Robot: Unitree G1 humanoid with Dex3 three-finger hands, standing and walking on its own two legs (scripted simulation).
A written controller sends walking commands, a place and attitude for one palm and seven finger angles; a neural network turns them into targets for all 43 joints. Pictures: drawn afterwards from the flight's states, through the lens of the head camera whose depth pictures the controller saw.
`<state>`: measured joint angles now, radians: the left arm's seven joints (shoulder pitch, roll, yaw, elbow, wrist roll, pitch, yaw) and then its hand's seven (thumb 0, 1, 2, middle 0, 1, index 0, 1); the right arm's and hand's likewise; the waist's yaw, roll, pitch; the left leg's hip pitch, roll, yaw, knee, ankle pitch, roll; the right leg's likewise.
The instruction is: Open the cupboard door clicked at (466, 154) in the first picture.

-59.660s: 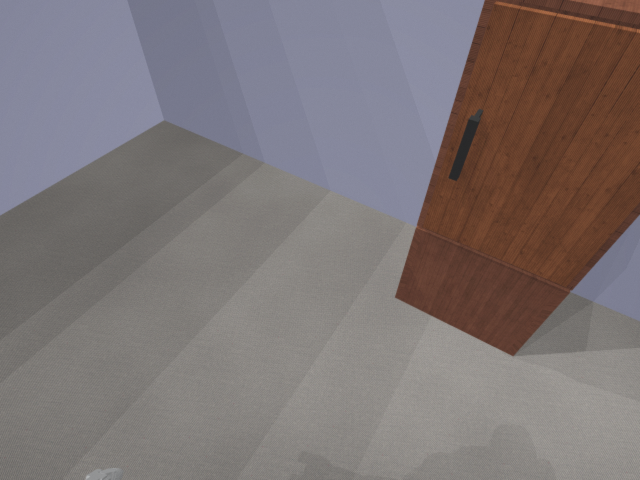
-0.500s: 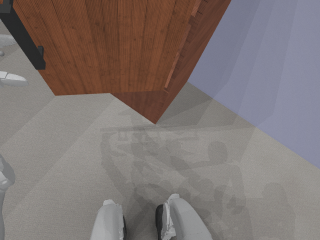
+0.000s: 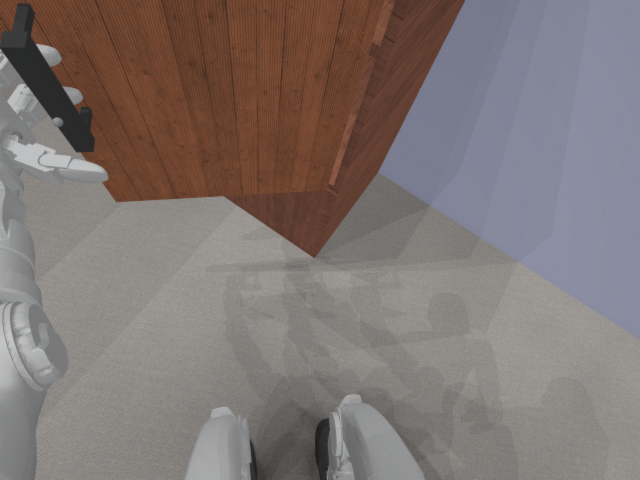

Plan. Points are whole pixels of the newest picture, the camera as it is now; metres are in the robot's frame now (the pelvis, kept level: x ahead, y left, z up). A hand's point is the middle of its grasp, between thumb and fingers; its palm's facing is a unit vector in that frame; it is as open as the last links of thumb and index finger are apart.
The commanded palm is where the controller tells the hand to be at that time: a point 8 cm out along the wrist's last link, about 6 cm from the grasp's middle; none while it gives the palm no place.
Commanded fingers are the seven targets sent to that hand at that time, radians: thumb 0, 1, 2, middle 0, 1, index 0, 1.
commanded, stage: slide the fingers in behind the handle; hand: left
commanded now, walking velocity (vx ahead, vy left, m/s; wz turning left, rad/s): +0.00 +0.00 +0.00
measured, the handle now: (57, 87) +0.56 +0.26 +0.06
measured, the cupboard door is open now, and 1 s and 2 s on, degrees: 42 42 60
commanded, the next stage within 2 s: close the thumb around the handle in 0.58 s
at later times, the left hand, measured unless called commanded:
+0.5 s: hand (61, 128) +0.50 +0.25 +0.06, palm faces +0.07 -1.00 -0.01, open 14.0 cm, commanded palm +0.49 +0.28 +0.06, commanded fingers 0.00 -0.50 0.30 -0.30 -1.20 -0.30 -1.20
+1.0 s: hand (61, 124) +0.51 +0.25 +0.06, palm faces +0.06 -1.00 -0.01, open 11.1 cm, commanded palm +0.49 +0.28 +0.06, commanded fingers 0.00 0.45 0.71 -0.37 -1.30 -0.37 -1.30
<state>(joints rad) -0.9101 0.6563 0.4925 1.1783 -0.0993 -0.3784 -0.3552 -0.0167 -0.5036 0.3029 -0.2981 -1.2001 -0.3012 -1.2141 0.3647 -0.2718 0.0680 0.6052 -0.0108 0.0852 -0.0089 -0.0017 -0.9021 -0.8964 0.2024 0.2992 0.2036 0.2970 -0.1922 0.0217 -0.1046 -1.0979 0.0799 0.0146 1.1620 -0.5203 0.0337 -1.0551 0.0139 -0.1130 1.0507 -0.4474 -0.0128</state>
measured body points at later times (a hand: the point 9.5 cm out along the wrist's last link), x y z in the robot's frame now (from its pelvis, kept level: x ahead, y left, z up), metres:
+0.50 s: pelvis -0.01 +0.00 +0.00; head +0.15 +0.03 +0.42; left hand +0.50 +0.30 +0.06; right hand +0.01 -0.27 -0.10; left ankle +0.00 +0.09 -0.65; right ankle +0.02 -0.12 -0.65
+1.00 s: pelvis +0.00 +0.00 +0.00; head +0.16 +0.04 +0.42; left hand +0.50 +0.31 +0.06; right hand +0.00 -0.26 -0.10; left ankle +0.00 +0.09 -0.65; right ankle +0.02 -0.12 -0.65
